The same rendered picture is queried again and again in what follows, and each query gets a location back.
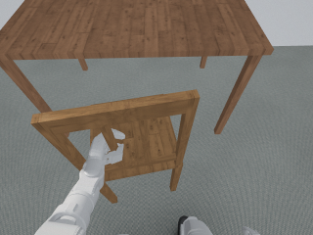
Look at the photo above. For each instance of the robot left upper arm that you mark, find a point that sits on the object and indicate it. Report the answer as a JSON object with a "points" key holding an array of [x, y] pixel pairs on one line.
{"points": [[56, 228]]}

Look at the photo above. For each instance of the robot right foot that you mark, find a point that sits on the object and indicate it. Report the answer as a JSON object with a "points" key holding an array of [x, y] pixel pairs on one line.
{"points": [[181, 220]]}

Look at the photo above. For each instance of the left robot forearm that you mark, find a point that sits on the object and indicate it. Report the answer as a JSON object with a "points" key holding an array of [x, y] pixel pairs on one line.
{"points": [[82, 198]]}

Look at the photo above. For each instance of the table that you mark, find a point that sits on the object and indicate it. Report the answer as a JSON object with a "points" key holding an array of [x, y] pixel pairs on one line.
{"points": [[112, 29]]}

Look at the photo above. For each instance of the robot left hand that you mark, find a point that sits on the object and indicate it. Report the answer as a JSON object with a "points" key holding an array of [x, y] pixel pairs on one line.
{"points": [[99, 149]]}

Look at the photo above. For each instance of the chair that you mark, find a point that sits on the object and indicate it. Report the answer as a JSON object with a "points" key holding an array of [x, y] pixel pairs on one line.
{"points": [[149, 145]]}

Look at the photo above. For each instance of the right robot thigh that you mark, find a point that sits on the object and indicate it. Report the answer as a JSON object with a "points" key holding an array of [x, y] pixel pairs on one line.
{"points": [[194, 227]]}

